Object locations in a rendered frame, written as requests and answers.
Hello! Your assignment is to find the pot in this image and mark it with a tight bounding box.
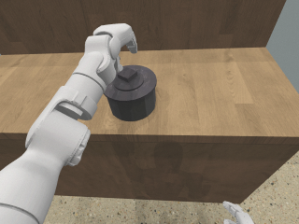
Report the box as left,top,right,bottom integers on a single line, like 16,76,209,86
107,89,156,121

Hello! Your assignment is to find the robot right hand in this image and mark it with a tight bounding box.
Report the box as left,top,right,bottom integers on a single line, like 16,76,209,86
222,201,254,224

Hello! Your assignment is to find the left robot forearm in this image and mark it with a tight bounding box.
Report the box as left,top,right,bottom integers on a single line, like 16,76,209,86
25,30,121,149

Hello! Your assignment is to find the robot left upper arm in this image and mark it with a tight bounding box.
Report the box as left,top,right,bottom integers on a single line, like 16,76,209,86
0,109,91,224

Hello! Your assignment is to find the robot left hand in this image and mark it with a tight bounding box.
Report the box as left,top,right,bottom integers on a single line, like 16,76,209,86
93,23,137,73

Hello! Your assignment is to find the knob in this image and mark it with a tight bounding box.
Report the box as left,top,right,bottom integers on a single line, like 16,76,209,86
118,67,137,83

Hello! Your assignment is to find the table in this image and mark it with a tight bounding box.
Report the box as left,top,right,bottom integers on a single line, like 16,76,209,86
0,0,299,204

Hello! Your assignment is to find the lid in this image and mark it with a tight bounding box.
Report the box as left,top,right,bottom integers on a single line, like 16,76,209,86
104,64,157,103

